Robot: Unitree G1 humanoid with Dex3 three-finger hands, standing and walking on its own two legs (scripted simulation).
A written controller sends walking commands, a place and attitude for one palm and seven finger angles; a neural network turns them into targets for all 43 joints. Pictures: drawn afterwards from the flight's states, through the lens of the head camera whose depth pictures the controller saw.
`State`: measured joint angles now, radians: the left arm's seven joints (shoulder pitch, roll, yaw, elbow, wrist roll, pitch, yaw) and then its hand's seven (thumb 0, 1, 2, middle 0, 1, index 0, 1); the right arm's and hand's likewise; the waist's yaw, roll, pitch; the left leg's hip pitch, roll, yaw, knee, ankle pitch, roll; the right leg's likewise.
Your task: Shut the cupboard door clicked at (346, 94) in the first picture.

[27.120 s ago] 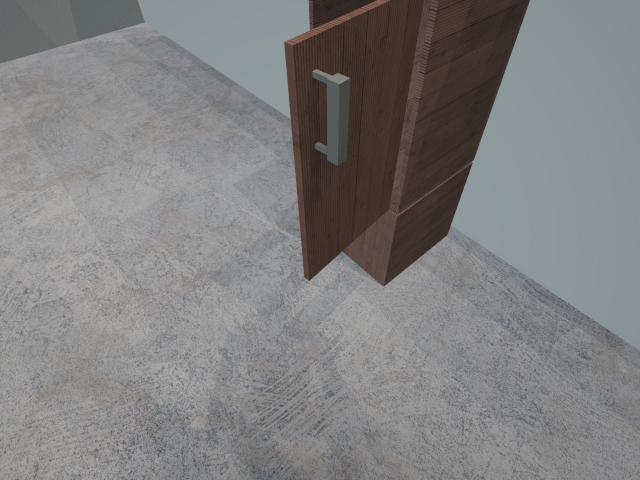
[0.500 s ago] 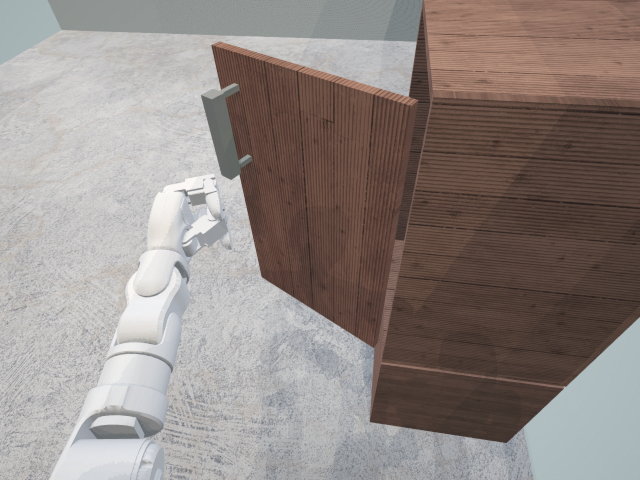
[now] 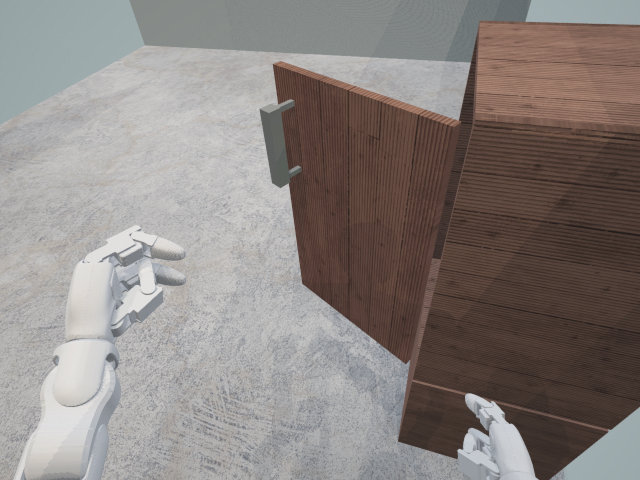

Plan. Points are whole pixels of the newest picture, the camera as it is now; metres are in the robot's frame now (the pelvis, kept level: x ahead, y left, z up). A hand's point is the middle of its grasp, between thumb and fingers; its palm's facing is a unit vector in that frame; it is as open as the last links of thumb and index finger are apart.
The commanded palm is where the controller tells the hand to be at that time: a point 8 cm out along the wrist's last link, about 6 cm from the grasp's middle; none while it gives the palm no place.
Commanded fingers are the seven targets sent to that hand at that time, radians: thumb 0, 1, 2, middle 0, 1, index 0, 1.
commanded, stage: draw the hand back to the body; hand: left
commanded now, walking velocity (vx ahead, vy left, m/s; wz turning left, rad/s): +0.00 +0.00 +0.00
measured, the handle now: (284, 143) +0.65 +0.14 +0.11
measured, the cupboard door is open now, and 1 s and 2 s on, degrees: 62 62 62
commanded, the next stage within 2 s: step back with the hand held close in 0.70 s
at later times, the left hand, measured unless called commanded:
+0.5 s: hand (63, 343) +0.19 +0.27 +0.16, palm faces +0.47 -0.78 -0.40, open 7.1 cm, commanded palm +0.15 +0.31 +0.17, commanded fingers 0.00 0.90 0.90 -0.20 -0.30 -0.20 -0.30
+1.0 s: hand (68, 332) +0.21 +0.28 +0.15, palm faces +0.40 -0.79 -0.46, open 7.4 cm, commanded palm +0.15 +0.32 +0.17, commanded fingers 0.00 0.90 0.90 -0.20 -0.30 -0.20 -0.30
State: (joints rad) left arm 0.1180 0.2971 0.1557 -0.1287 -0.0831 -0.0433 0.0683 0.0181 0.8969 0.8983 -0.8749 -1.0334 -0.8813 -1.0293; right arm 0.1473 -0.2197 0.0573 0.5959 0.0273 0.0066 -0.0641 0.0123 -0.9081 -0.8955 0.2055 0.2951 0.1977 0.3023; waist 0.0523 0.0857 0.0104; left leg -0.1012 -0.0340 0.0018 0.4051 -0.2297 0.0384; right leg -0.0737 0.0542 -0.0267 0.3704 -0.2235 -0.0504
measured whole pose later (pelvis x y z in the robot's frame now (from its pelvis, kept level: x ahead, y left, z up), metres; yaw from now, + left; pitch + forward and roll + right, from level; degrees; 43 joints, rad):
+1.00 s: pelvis +0.00 +0.02 +0.00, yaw -1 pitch +0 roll -2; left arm 0.49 0.37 0.37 -0.37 -0.07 -0.13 0.11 0.01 0.89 0.90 -0.21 -0.30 -0.21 -0.30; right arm 0.19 -0.26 0.00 0.60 0.02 0.01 -0.06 0.01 -0.91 -0.90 0.21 0.30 0.20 0.30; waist 0.03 0.10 -0.01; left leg -0.21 -0.03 0.02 0.48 -0.27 0.06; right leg -0.16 0.05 -0.01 0.40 -0.23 -0.02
